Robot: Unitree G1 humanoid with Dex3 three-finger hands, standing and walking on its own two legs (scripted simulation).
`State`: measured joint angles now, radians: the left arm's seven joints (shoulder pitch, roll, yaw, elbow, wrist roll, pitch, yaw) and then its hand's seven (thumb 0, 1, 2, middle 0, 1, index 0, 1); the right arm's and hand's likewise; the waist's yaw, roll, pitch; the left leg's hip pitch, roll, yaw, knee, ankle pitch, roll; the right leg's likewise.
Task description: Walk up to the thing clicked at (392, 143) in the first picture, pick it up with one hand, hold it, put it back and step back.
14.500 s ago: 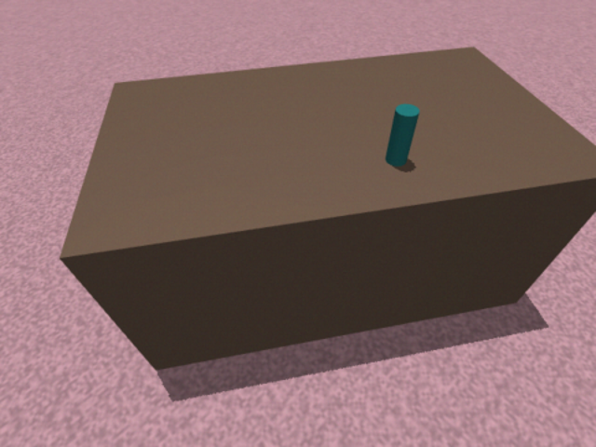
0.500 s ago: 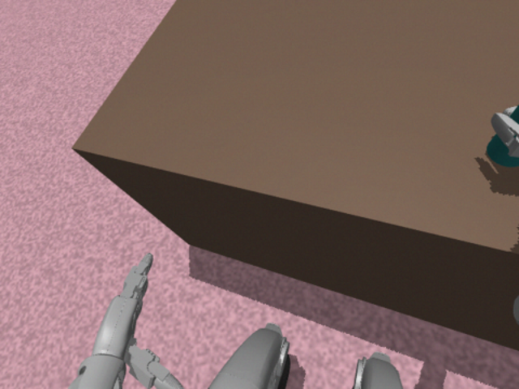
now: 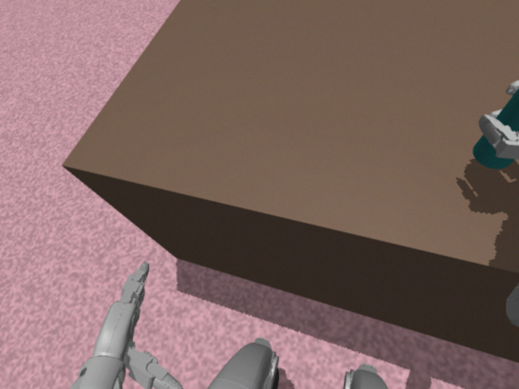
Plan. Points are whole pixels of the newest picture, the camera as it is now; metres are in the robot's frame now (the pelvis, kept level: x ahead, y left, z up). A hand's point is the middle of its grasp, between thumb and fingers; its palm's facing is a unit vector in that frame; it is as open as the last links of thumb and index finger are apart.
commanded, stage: settle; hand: right
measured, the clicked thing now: out of the picture +0.53 -0.23 +0.07
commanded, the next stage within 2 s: lift in 0.22 s
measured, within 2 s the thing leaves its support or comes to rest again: neither
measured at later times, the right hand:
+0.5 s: hand out of the picture +0.51 -0.22 +0.10, palm faces +0.18 +0.98 +0.00, open 7.9 cm
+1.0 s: hand out of the picture +0.44 -0.20 +0.16, palm faces +0.18 +0.98 +0.00, open 7.9 cm
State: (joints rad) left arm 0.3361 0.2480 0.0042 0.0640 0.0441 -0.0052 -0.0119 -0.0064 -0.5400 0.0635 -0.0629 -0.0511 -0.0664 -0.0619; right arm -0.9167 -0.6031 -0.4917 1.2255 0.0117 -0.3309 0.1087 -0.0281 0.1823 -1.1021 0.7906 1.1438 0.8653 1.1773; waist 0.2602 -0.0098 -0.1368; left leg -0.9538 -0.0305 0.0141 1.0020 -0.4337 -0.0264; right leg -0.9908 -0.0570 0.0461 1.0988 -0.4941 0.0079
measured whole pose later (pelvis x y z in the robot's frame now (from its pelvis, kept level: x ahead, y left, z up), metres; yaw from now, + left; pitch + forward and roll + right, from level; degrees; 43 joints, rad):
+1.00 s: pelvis +0.01 +0.00 +0.04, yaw -1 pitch +10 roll +1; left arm 0.36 0.25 0.07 0.28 -0.01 -0.03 0.03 -0.01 -0.53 0.06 -0.05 -0.05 -0.06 -0.06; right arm -0.59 -0.31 -0.32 0.76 0.13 -0.15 0.06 -0.03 0.20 -1.14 0.79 1.16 0.87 1.19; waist 0.08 -0.02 -0.13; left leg -0.57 0.00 -0.01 0.77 -0.37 -0.03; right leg -0.58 -0.03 0.01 0.82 -0.41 0.01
